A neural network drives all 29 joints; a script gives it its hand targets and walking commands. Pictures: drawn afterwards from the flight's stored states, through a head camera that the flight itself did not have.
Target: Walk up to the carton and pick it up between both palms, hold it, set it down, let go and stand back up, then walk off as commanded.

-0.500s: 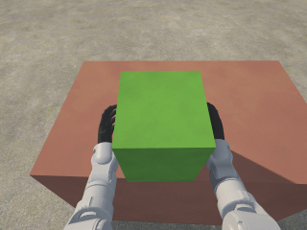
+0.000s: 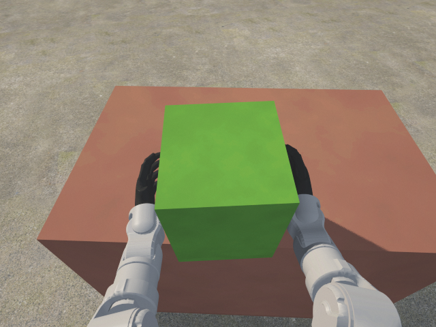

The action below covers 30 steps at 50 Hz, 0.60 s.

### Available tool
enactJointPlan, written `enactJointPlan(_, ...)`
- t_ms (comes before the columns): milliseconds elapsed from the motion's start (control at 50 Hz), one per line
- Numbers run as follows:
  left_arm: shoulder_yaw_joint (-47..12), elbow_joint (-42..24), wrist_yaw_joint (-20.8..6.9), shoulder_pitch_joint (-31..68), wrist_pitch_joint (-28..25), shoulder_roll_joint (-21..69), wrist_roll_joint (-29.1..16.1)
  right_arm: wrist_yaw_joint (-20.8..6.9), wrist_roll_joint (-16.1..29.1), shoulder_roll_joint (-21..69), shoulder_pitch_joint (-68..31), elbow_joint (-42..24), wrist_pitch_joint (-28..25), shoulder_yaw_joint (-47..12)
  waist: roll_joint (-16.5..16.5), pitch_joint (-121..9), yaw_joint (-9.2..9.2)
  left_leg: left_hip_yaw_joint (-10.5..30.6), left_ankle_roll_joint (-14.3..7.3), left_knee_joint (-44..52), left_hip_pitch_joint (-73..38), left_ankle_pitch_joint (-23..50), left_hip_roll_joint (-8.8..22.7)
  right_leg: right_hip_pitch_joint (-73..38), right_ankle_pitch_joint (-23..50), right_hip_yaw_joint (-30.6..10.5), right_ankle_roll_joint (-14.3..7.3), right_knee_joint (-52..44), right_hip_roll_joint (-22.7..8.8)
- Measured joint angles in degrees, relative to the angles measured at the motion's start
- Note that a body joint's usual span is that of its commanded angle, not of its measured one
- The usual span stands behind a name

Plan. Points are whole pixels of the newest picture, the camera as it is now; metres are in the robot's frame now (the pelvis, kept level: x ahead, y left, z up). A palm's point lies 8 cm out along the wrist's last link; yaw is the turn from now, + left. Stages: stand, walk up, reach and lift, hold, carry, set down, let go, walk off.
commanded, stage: reach and lift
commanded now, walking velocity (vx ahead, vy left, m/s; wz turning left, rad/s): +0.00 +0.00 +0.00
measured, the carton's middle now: (222, 187) +0.39 +0.02 +0.04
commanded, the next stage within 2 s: hold in 1.76 s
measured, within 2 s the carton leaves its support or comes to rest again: neither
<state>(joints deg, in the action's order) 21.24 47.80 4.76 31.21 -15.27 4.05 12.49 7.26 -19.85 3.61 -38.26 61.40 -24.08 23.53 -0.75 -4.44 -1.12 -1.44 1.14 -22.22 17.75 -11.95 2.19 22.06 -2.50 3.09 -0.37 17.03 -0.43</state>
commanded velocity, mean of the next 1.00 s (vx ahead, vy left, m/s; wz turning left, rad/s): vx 0.00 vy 0.00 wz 0.00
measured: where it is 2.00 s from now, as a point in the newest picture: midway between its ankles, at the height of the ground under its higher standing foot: outside the picture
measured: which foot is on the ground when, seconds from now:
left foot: down 0.00-1.00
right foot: down 0.00-1.00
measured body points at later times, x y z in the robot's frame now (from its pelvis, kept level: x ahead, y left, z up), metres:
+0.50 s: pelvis +0.01 +0.01 +0.00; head -0.02 +0.02 +0.45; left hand +0.40 +0.16 +0.15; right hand +0.40 -0.14 +0.15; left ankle -0.02 +0.13 -0.74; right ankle +0.06 -0.11 -0.74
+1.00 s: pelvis -0.01 +0.01 +0.00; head -0.05 +0.02 +0.45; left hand +0.40 +0.15 +0.17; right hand +0.39 -0.15 +0.18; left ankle -0.02 +0.13 -0.74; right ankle +0.06 -0.11 -0.74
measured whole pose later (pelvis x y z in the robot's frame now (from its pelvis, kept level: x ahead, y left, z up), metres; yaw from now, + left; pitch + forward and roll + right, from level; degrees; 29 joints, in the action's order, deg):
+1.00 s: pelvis -0.01 +0.01 +0.00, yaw +0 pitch -4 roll -1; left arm 16.7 30.0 5.0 42.3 29.5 -1.0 8.5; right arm 11.2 6.3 -1.7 -47.6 44.6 17.4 8.0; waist -0.7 -2.1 4.4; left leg -1.1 0.9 -23.1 6.1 -13.1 2.2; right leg 9.8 -3.3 3.4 -0.4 16.8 -0.4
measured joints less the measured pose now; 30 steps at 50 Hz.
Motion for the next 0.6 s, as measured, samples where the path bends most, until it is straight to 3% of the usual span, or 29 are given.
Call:
enactJointPlan(180,-3.41,0.04,1.49,2.33,3.83,-1.57,-1.80,0.50,8.47,-2.12,-1.33,0.02,3.24,-5.86,0.00,-3.99,0.71,0.00,0.01,-0.01,0.66,-0.59,0.00,0.65,-0.58,0.01,0.00,0.01,0.00)
enactJointPlan(320,-7.80,-0.91,2.78,3.09,12.85,-3.97,-3.46,3.07,19.50,-4.89,-1.94,-1.00,12.45,-17.14,0.00,-3.78,1.93,0.00,0.01,-0.10,-1.85,-1.13,0.00,-1.92,-1.11,0.01,0.00,0.00,0.00)
enactJointPlan(440,-14.18,-11.47,4.61,2.92,24.30,-5.96,-8.12,5.03,29.00,-7.56,0.72,-12.57,21.90,-24.03,0.09,-4.50,2.70,0.21,0.01,-1.51,-2.11,-1.63,0.02,-2.90,-0.94,0.17,0.00,-0.01,0.00)
enactJointPlan(500,-14.19,-16.29,4.85,3.48,29.14,-5.97,-8.22,5.18,30.40,-8.15,0.31,-17.68,26.72,-23.79,0.12,-4.88,2.98,0.21,-0.01,-1.61,-3.20,-1.68,0.02,-4.12,-0.81,0.16,0.00,-0.18,0.00)
enactJointPlan(600,-9.69,-16.89,2.97,7.32,36.61,-5.61,-7.10,5.06,28.46,-8.04,-5.14,-18.21,35.86,-21.99,0.07,-0.67,3.00,0.22,-0.13,-1.28,-9.04,-1.71,0.00,-9.83,-0.95,0.17,0.00,-0.23,0.00)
